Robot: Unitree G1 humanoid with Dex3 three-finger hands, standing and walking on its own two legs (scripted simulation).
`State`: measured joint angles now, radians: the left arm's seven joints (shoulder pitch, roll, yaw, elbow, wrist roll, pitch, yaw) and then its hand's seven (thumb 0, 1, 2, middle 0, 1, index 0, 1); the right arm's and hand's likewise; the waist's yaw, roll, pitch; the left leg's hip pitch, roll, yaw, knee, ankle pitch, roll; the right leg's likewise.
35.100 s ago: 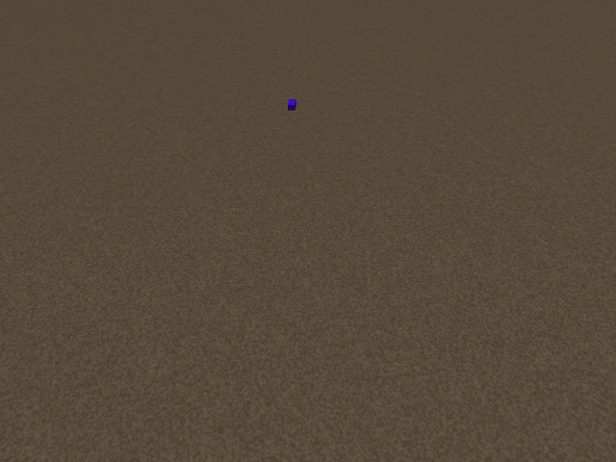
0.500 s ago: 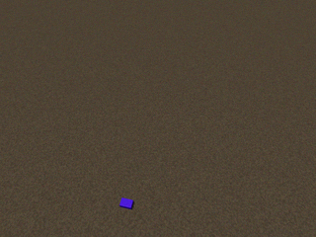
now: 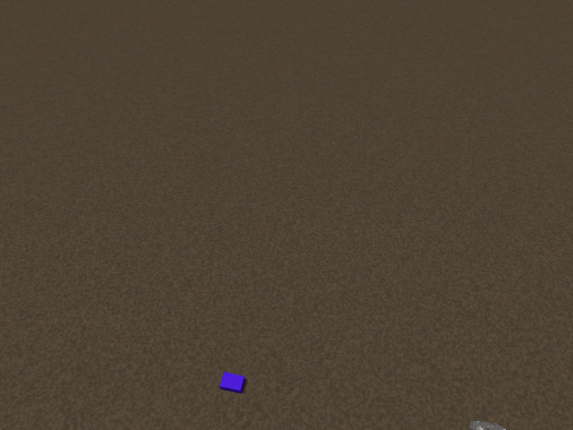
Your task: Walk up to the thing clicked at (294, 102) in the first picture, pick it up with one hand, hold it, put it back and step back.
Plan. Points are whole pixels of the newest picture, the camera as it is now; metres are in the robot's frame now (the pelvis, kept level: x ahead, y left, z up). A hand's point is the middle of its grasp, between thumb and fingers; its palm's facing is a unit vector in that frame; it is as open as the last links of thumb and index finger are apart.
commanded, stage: walk up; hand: left
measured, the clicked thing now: (232, 382) +0.42 +0.19 -0.76
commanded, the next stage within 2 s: none
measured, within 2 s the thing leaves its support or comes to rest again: neither
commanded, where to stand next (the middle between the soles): +0.02 -0.01 m, yaw -4 degrees
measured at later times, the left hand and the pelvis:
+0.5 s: hand out of the picture +0.05 +0.30 -0.18, palm faces -0.07 -0.91 -0.41, open 7.4 cm; pelvis -0.08 +0.02 -0.03, yaw +0 degrees
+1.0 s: hand out of the picture +0.06 +0.24 -0.15, palm faces -0.07 -0.92 -0.40, open 7.4 cm; pelvis -0.03 -0.03 -0.02, yaw -2 degrees
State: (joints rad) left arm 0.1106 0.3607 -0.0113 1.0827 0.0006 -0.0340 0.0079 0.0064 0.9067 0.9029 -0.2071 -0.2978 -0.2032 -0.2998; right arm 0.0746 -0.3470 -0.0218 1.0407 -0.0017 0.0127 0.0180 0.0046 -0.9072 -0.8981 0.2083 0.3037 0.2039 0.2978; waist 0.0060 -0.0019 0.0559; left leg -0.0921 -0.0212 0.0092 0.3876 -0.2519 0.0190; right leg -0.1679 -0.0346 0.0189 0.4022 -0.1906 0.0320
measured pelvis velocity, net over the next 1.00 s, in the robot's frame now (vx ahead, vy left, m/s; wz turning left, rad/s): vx -0.03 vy -0.03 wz -0.04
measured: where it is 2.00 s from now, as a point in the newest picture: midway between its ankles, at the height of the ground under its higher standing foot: outside the picture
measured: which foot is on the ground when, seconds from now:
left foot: down 0.00-0.30, up 0.32-0.46, down 0.48-0.86, up 0.88-1.00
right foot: down 0.00-0.48, up 0.50-0.84, down 0.86-1.00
